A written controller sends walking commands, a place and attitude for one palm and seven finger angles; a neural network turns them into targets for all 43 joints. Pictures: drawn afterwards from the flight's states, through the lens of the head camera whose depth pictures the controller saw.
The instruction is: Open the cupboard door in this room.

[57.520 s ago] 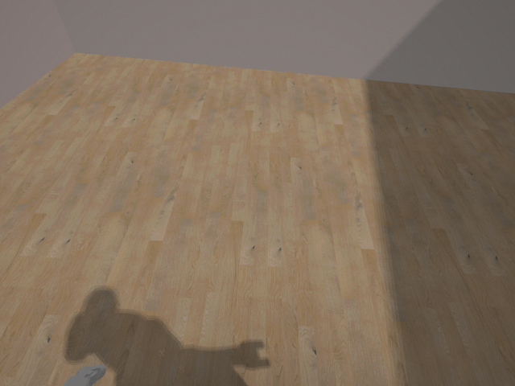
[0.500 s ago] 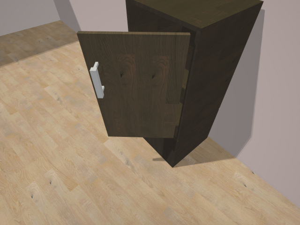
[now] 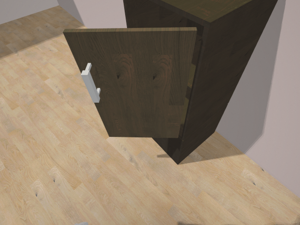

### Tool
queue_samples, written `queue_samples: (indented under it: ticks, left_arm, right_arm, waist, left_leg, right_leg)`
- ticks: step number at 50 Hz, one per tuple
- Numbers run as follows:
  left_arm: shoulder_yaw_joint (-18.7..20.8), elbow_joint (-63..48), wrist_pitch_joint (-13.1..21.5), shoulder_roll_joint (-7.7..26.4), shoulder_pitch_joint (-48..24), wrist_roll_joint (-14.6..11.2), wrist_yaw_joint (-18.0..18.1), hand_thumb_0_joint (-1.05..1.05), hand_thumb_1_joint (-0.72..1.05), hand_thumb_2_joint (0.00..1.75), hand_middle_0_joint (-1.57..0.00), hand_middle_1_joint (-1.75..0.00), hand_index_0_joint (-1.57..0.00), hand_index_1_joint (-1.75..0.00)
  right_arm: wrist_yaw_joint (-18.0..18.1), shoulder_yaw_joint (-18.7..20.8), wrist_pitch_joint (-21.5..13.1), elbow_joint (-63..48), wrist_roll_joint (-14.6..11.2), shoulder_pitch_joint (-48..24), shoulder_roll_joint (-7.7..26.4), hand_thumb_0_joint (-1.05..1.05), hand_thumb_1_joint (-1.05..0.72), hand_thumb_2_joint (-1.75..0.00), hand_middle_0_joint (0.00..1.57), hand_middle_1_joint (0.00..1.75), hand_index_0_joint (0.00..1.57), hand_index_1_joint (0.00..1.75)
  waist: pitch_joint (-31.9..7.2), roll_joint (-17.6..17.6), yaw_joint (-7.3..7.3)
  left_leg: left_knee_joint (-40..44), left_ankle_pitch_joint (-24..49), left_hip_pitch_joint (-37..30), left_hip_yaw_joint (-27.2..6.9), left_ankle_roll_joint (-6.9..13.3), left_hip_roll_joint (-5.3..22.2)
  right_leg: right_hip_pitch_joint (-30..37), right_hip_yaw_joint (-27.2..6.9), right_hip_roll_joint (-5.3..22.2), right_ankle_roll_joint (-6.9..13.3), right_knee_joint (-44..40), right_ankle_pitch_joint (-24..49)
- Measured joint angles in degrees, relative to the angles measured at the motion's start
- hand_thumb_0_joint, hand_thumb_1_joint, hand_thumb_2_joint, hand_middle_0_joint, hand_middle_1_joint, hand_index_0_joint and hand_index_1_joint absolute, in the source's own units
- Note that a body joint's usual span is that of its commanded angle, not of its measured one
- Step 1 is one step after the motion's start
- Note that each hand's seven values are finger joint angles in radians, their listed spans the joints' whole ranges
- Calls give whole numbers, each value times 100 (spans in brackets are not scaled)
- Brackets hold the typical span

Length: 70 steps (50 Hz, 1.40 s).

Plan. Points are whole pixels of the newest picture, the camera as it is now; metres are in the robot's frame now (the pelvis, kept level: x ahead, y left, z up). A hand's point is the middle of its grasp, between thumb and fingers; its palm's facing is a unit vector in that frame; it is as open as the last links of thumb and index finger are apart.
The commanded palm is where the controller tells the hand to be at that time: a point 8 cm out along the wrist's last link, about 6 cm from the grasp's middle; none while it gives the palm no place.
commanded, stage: come to a stop and stand still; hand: left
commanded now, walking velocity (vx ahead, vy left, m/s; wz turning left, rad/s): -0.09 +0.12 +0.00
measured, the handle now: (92, 83) +0.54 +0.22 +0.04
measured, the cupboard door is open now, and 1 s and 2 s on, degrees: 48 48 48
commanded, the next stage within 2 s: look again from close up in 1.56 s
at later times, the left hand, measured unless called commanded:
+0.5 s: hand out of the picture +0.00 +0.27 -0.16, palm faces -0.02 -0.96 -0.28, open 7.4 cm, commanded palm none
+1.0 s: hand out of the picture +0.06 +0.23 -0.16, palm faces -0.06 -0.97 -0.24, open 7.3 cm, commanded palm none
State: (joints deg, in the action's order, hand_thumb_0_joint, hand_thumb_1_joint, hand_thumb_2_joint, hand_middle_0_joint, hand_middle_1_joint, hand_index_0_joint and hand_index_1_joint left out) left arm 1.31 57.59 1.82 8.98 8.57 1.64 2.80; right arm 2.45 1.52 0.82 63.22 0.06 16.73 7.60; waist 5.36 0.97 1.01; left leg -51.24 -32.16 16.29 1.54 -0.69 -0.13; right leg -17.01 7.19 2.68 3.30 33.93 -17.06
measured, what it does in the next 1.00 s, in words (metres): steps on the spot: left foot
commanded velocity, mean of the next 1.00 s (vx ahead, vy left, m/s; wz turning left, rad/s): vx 0.00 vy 0.01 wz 0.00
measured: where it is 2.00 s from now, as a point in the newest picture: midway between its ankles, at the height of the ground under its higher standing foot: outside the picture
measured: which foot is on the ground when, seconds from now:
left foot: up 0.00-0.18, down 0.20-1.00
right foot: down 0.00-1.00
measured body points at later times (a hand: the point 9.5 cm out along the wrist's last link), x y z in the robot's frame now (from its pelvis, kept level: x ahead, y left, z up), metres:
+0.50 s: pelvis -0.01 +0.07 +0.00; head -0.01 +0.05 +0.45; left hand +0.00 +0.32 -0.14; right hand +0.04 -0.16 -0.16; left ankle -0.01 +0.14 -0.73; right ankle +0.01 -0.08 -0.73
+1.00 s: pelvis +0.02 +0.05 +0.01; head +0.04 +0.03 +0.46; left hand +0.06 +0.28 -0.14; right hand +0.02 -0.17 -0.16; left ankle -0.01 +0.14 -0.73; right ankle +0.01 -0.08 -0.73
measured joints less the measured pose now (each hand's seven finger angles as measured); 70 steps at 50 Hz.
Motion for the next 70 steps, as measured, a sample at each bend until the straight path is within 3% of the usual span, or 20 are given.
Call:
queue_samples:
  ticks: [5, 9, 10, 13, 18, 22, 28, 40, 52, 70]
  left_arm:
    - [50, -90, -140, 8, 27, 23, 2, 0, 93, 90, -21, -30, -20, -30]
    - [71, -92, -237, 103, 179, 23, -49, 0, 93, 90, -21, -30, -20, -30]
    - [75, -87, -270, 118, 239, 13, -56, 0, 93, 90, -21, -30, -20, -30]
    - [3, 7, -306, 165, 431, -35, 13, 0, 92, 90, -21, -30, -20, -30]
    - [-117, 23, -414, 117, 780, 15, -82, 1, 91, 90, -21, -30, -20, -30]
    - [-133, 17, -343, 141, 884, 18, -122, 1, 91, 90, -20, -30, -20, -30]
    - [-167, 127, -286, 152, 1013, 1, -122, 1, 91, 90, -20, -30, -20, -30]
    - [-269, 379, -204, -4, 785, -46, -117, 1, 91, 90, -20, -30, -20, -30]
    - [-240, 446, -131, 28, 459, -67, -69, 1, 93, 90, -20, -30, -20, -30]
    - [-211, 515, -80, 54, 489, -74, -48, 1, 92, 90, -20, -30, -20, -30]
  right_arm:
    - [-46, 98, 48, -284, 51, -472, 119, 1, -92, -90, 20, 30, 20, 30]
    - [-97, 113, -13, -478, 71, -620, 210, 1, -93, -90, 20, 30, 20, 30]
    - [-106, 107, -49, -520, 73, -605, 229, 1, -93, -90, 20, 30, 20, 30]
    - [-140, 85, -1, -690, 97, -524, 240, 1, -92, -90, 20, 30, 20, 30]
    - [-169, -10, -12, -1005, 140, -205, 328, 1, -91, -90, 20, 30, 20, 30]
    - [-137, -49, -35, -1028, 127, -172, 359, 1, -93, -90, 20, 30, 20, 30]
    - [-175, -110, -92, -883, 128, -135, 461, 1, -94, -90, 20, 30, 20, 30]
    - [-154, -235, -200, -361, 105, -2, 361, 1, -91, -90, 20, 30, 20, 30]
    - [-97, -248, -260, -49, 100, -84, 231, 1, -91, -90, 20, 30, 20, 30]
    - [-60, -197, -234, 111, 96, -251, 209, 1, -91, -90, 20, 30, 20, 30]
  waist:
    - [-39, -147, -80]
    - [-120, -224, -123]
    - [-158, -206, -121]
    - [-257, -267, -120]
    - [-558, 20, -103]
    - [-486, 149, -140]
    - [-423, 240, -168]
    - [-370, 115, -85]
    - [-334, 48, -29]
    - [-355, -1, -62]
  left_leg:
    - [321, 465, 336, 62, -105, 110]
    - [1370, 1177, 57, 176, -120, 138]
    - [1774, 1437, -110, 194, -100, 165]
    - [1586, 1378, -115, 282, 142, 113]
    - [1713, 1354, -212, 392, 413, -44]
    - [1990, 1519, -305, 471, 509, -225]
    - [2418, 1720, -438, 566, 564, -324]
    - [2731, 1721, -692, 562, 475, -296]
    - [2742, 1559, -880, 488, 290, -127]
    - [2802, 1475, -1053, 359, 39, 111]
  right_leg:
    - [17, -53, -6, -33, -228, 210]
    - [-48, -78, -36, -127, -106, 204]
    - [-84, -65, -68, -161, -7, 161]
    - [-53, -142, -10, -266, 135, 89]
    - [-7, -366, 35, -223, 102, -193]
    - [23, -612, 100, -317, -124, 295]
    - [54, -723, 166, -430, -382, 390]
    - [227, -729, 124, -548, -547, 335]
    - [413, -644, -40, -396, -541, 136]
    - [636, -495, -271, -168, -657, 28]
